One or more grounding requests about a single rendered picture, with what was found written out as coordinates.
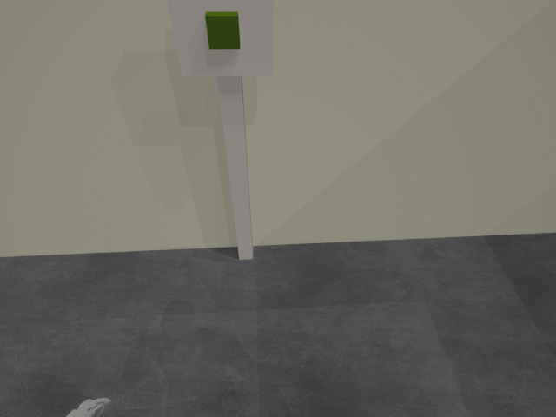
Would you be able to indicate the panel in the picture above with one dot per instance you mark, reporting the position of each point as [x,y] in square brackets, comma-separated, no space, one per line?
[254,58]

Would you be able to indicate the left robot hand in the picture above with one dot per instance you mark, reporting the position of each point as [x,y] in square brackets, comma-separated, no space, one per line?
[91,408]

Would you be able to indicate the button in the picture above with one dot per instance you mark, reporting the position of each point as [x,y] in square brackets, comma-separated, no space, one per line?
[223,30]

